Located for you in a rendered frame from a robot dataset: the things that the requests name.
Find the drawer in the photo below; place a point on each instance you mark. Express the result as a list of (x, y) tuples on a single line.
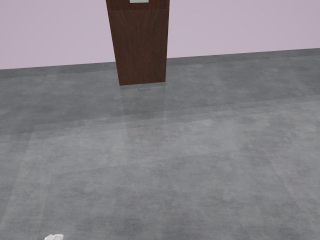
[(124, 5)]

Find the cabinet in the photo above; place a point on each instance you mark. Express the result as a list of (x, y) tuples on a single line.
[(140, 41)]

